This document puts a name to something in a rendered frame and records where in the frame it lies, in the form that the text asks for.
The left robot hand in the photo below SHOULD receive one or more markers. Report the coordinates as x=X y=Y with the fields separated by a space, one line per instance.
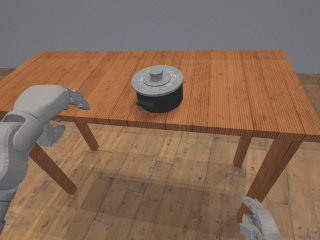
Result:
x=46 y=101

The table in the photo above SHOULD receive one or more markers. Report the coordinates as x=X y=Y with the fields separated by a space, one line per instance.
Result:
x=246 y=93

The knob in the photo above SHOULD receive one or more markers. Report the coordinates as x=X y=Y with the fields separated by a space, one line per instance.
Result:
x=156 y=72

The pot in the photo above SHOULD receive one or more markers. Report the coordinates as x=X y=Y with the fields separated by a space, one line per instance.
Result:
x=161 y=104

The left robot forearm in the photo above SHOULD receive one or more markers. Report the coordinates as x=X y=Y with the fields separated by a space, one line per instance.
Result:
x=18 y=133

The lid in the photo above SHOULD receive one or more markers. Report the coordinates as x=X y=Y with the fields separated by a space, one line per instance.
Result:
x=146 y=85

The right robot hand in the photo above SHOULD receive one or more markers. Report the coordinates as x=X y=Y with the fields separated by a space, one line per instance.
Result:
x=256 y=227

